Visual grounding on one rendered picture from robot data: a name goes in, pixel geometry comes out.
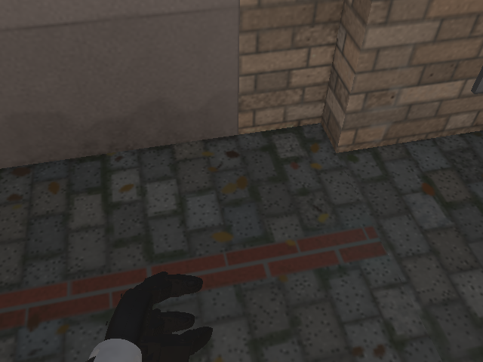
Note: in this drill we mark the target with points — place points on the robot left forearm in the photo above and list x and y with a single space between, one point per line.
115 350

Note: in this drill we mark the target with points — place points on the left robot hand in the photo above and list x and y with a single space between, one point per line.
151 330

